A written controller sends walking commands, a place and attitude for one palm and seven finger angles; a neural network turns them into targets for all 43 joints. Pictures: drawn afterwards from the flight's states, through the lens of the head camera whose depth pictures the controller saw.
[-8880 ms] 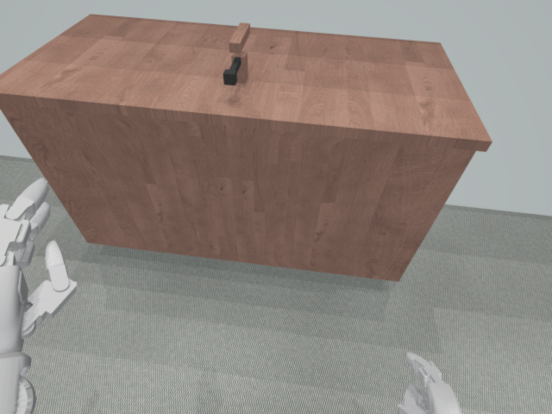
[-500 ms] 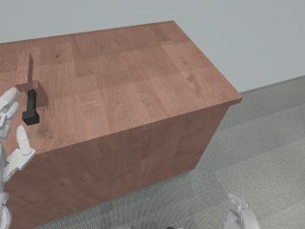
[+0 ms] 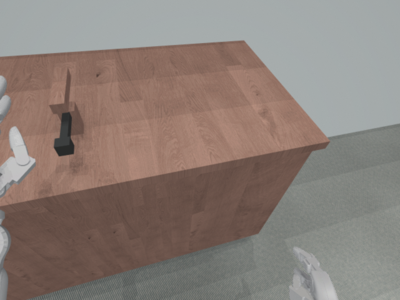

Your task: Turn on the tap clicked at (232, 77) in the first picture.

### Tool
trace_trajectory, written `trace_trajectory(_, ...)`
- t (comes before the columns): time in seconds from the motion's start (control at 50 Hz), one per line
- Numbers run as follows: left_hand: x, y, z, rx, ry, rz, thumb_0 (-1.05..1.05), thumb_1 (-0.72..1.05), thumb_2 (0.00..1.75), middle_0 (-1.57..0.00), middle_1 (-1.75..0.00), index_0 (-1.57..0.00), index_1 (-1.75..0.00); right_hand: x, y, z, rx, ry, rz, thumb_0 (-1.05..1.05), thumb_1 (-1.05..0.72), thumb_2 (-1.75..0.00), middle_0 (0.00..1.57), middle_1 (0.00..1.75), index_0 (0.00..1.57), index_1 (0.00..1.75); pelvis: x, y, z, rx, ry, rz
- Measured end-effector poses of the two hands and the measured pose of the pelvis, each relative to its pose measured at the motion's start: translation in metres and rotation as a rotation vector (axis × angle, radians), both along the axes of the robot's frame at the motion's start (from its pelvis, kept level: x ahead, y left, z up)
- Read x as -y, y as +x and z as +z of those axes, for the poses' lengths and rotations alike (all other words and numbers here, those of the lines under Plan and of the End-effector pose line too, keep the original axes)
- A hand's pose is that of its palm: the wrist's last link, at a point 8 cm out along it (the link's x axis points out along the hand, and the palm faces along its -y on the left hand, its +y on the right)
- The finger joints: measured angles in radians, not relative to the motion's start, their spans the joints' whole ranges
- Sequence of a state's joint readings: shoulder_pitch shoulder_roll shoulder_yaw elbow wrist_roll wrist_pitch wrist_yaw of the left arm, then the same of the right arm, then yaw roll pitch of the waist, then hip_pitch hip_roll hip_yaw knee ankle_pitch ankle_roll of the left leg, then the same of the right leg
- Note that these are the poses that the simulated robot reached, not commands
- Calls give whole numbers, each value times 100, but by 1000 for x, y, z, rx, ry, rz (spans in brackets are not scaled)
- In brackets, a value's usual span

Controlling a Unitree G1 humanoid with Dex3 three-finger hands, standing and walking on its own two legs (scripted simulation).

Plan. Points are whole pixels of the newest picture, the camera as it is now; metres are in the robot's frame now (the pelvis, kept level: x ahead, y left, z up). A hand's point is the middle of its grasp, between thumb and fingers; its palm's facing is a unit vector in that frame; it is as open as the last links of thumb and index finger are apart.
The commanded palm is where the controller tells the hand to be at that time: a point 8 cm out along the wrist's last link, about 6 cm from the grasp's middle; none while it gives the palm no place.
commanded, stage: come to a stop and stand still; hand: left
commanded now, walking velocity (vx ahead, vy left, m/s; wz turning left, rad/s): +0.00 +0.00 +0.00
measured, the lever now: (64, 146) +0.35 +0.33 +0.09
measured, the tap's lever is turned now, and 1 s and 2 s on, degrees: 0 0 0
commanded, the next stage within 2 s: look again from close up in 0.56 s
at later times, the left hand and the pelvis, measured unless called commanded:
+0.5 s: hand (57, 154) +0.28 +0.27 +0.17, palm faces +0.36 -0.86 -0.36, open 7.4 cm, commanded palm +0.21 +0.31 +0.18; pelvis +0.05 +0.03 +0.01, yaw +0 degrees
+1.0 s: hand (57, 170) +0.25 +0.26 +0.16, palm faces +0.38 -0.86 -0.35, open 7.4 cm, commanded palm +0.19 +0.30 +0.18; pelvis +0.03 +0.02 +0.01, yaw +0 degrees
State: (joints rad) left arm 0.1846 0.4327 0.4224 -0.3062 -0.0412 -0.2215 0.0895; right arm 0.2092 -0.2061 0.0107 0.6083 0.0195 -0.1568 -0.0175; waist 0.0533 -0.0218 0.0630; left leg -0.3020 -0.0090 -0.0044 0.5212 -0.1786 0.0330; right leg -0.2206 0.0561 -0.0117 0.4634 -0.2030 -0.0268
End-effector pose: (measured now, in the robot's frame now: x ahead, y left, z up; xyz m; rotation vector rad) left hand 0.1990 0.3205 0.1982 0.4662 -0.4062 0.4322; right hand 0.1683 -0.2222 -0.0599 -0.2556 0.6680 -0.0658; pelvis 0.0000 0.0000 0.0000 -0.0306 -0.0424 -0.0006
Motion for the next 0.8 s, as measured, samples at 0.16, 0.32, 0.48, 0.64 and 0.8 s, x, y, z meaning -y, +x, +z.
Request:
trace_trajectory(0.16, 23, 12, -22, -134, -8, -151, 1, 89, 90, -20, -30, -20, -30, -23, 18, 11, 65, 34, -29, 1, -91, -90, 20, 30, 20, 30, -23, 20, 4, -34, 14, -30)
trace_trajectory(0.32, -3, 25, -23, -116, -36, -57, 1, 89, 90, -21, -30, -21, -30, -43, 37, 3, -13, 21, 33, 1, -91, -90, 21, 30, 21, 30, -28, 39, 6, -49, 9, -6)
trace_trajectory(0.48, 7, 38, -19, -111, -41, -94, 1, 89, 90, -21, -30, -21, -30, -47, 63, 7, 9, 31, 35, 1, -91, -90, 21, 30, 21, 30, -29, 49, 5, -56, 4, -3)
trace_trajectory(0.64, 7, 29, -20, -156, -29, -81, 1, 89, 90, -21, -30, -21, -30, -37, 67, 13, 28, 24, 13, 1, -91, -90, 21, 30, 21, 30, -25, 47, 6, -48, 3, 0)
trace_trajectory(0.8, 11, 13, -24, -153, -75, -40, 1, 89, 90, -21, -30, -21, -30, -25, 50, 9, 1, 5, 2, 1, -91, -90, 20, 30, 21, 30, -20, 40, 8, -34, 1, 5)
